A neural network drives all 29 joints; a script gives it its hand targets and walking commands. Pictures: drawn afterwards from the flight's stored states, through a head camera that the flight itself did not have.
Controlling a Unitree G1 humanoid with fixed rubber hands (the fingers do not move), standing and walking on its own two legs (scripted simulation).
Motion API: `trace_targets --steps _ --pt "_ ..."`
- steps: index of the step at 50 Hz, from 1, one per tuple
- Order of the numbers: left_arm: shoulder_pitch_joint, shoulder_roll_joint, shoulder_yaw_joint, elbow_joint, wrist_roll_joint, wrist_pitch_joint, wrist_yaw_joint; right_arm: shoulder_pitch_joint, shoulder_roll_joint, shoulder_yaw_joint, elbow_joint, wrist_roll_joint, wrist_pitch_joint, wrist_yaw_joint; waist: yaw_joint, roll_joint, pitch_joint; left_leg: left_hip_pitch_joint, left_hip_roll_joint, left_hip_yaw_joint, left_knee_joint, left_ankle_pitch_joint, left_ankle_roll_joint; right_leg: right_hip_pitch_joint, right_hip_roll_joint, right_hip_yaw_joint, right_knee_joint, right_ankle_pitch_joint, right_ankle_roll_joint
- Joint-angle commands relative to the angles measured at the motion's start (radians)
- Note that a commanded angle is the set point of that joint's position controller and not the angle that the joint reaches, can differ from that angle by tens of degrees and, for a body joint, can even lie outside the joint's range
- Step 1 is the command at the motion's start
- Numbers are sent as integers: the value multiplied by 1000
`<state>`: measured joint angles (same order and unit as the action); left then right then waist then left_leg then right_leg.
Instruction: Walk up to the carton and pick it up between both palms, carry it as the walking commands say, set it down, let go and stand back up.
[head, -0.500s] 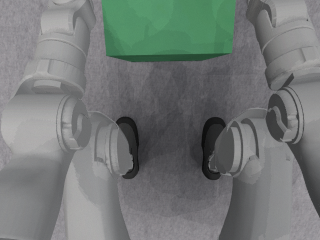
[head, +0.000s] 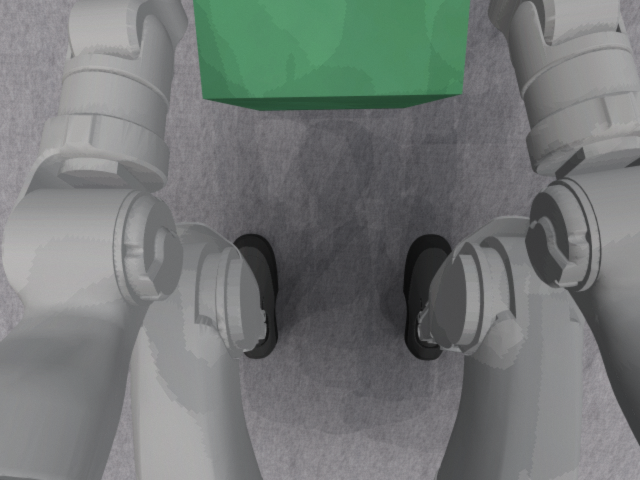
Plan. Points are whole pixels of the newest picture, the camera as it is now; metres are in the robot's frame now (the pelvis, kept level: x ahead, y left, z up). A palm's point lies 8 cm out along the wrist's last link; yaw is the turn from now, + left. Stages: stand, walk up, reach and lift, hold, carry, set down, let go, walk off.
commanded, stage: reach and lift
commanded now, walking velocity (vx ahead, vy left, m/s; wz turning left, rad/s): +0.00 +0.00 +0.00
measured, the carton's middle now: out of the picture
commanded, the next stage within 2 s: none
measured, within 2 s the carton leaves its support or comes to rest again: neither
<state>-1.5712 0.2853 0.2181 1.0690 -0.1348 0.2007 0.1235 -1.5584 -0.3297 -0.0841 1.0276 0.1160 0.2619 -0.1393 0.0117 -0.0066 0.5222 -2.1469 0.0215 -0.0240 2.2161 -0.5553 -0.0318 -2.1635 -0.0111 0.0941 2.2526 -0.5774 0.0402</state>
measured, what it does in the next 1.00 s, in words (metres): rises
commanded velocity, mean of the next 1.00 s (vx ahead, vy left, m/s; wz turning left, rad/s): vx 0.00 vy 0.00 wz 0.00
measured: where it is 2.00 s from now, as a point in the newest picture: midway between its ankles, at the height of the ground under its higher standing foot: (341, 315)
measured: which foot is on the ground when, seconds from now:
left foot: down 0.00-1.00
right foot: down 0.00-1.00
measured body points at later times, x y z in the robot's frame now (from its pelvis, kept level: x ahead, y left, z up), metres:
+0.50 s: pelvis -0.01 +0.00 +0.03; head +0.35 +0.00 +0.29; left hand +0.56 +0.15 -0.10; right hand +0.57 -0.15 -0.10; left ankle +0.13 +0.14 -0.33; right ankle +0.12 -0.14 -0.33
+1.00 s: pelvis -0.02 +0.01 +0.07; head +0.33 +0.00 +0.34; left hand +0.55 +0.15 -0.04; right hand +0.55 -0.15 -0.04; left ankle +0.13 +0.14 -0.33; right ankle +0.12 -0.14 -0.33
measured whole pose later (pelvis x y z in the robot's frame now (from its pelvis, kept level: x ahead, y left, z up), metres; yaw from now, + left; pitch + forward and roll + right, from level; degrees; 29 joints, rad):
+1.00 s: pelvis -0.02 +0.01 +0.07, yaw -1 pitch +23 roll +1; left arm -1.35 0.21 0.25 0.66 -0.10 0.42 0.17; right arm -1.43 -0.24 -0.21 0.72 0.02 0.46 -0.17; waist 0.01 -0.01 0.53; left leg -1.90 0.00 -0.03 2.02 -0.53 -0.04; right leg -1.90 0.02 0.09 2.04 -0.54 0.05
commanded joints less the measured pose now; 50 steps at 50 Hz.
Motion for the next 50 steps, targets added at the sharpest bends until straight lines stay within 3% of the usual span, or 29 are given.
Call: trace_targets --steps 1,2,7,8,10,11,12,13,15,17,18,23,24,26,27,29,30,31,33,35,36,40,42,43,44,45,46,49,50 --pt "-540 -1190 -360 -368 -101 29 -288 -641 1168 302 -409 137 -42 310 6 -61 -1998 746 -168 151 -174 418 18 824 142 -209 -227 424 -17" --pt "-568 -1207 -353 -411 -106 35 -287 -653 1191 307 -425 145 -38 318 38 -74 -2070 780 -173 143 -181 475 17 816 145 -203 -222 468 -18" --pt "-604 -1284 -398 -529 -111 73 -276 -687 1217 303 -538 124 -9 314 -9 -17 -2311 918 -181 134 -212 521 9 891 159 -231 -228 499 -23" --pt "-520 -1275 -368 -488 -76 90 -271 -703 1223 322 -552 148 -2 315 43 -24 -2310 920 -181 144 -221 528 9 890 164 -223 -246 502 -18" --pt "-602 -1261 -392 -550 -82 94 -259 -716 1171 321 -528 149 5 317 48 14 -2354 962 -180 153 -193 542 -5 874 160 -208 -244 487 -33" --pt "-600 -1323 -413 -527 -97 104 -258 -706 1203 299 -551 132 7 323 -8 3 -2372 965 -180 122 -230 526 3 834 167 -249 -228 484 -25" --pt "-627 -1300 -393 -609 -94 104 -256 -759 1198 309 -609 148 6 320 3 22 -2402 983 -191 139 -232 545 8 890 165 -226 -262 495 -26" --pt "-554 -1317 -368 -457 -74 112 -261 -663 1173 273 -451 119 19 322 -13 -3 -2264 933 -175 130 -238 470 4 803 153 -248 -262 407 -22" --pt "-555 -1307 -346 -439 -46 127 -271 -692 1181 240 -467 73 20 322 -34 17 -2178 870 -177 119 -268 394 10 764 162 -241 -287 363 -31" --pt "-570 -1309 -351 -499 -41 134 -271 -766 1166 280 -536 94 21 329 12 -17 -2208 884 -186 126 -274 397 5 803 158 -235 -282 359 -29" --pt "-592 -1292 -305 -458 -32 122 -270 -686 1163 221 -408 63 33 343 -13 -4 -2088 862 -183 123 -285 340 13 697 153 -236 -315 271 -34" --pt "-759 -1270 -405 -665 -105 112 -254 -686 1208 261 -509 89 48 324 -34 -4 -2359 972 -190 134 -287 416 -1 883 169 -221 -323 391 -30" --pt "-722 -1245 -376 -621 -82 129 -255 -743 1188 282 -501 107 52 315 20 8 -2343 949 -181 143 -286 375 3 916 152 -199 -335 342 -26" --pt "-780 -1217 -378 -638 -92 123 -250 -666 1237 260 -399 79 77 321 -17 -66 -2251 903 -177 135 -299 348 8 884 152 -215 -342 333 -25" --pt "-749 -1224 -356 -552 -52 131 -259 -668 1220 222 -383 65 59 321 14 4 -2175 859 -180 142 -308 298 2 800 156 -211 -337 286 -33" --pt "-688 -1274 -367 -580 -56 139 -269 -717 1234 251 -510 71 49 312 20 9 -2320 929 -189 140 -303 375 1 882 168 -200 -346 362 -32" --pt "-733 -1282 -409 -663 -103 136 -261 -690 1231 262 -550 66 64 308 -23 -28 -2378 945 -197 133 -308 422 8 939 173 -202 -347 401 -27" --pt "-692 -1232 -403 -634 -60 153 -257 -751 1206 289 -566 87 64 307 38 3 -2400 955 -188 123 -328 422 8 958 167 -212 -330 415 -20" --pt "-733 -1262 -457 -716 -98 157 -236 -682 1252 287 -562 86 88 302 -31 -29 -2554 1096 -196 110 -326 458 2 971 179 -231 -341 431 -26" --pt "-648 -1241 -411 -695 -68 166 -232 -687 1261 337 -572 104 105 305 51 -35 -2527 1070 -192 137 -324 514 8 1015 176 -199 -370 462 -11" --pt "-685 -1260 -436 -722 -94 171 -237 -590 1263 293 -513 76 112 304 -4 -23 -2508 1004 -201 146 -333 465 -3 1039 181 -203 -385 460 -22" --pt "-717 -1247 -444 -751 -78 185 -236 -662 1307 297 -541 85 125 306 -5 -24 -2537 1083 -187 131 -382 402 7 999 185 -233 -394 381 -10" --pt "-680 -1216 -382 -656 -23 177 -243 -528 1296 219 -351 28 139 325 22 -33 -2292 961 -176 121 -390 318 8 851 169 -211 -411 277 -22" --pt "-683 -1299 -458 -754 -81 189 -245 -617 1283 290 -552 58 124 317 -1 1 -2556 1118 -194 128 -390 437 2 996 179 -219 -407 398 -22" --pt "-733 -1279 -493 -766 -94 189 -250 -520 1303 240 -459 29 135 309 -47 -13 -2512 1064 -188 115 -387 449 -12 999 185 -223 -402 443 -27" --pt "-696 -1294 -469 -774 -80 195 -245 -644 1300 307 -643 66 125 303 10 11 -2644 1150 -202 137 -388 504 -6 1095 190 -198 -425 482 -28" --pt "-680 -1276 -440 -762 -70 201 -241 -650 1332 324 -620 71 139 301 0 -53 -2655 1121 -202 129 -393 490 5 1124 190 -208 -436 476 -8" --pt "-698 -1278 -496 -809 -109 206 -236 -591 1329 328 -577 78 145 299 -12 -25 -2635 1117 -196 113 -419 438 1 1111 188 -214 -434 437 -14" --pt "-725 -1263 -465 -769 -81 220 -236 -675 1306 321 -613 87 150 294 34 -17 -2562 1103 -191 125 -446 398 5 1080 189 -188 -461 388 -14"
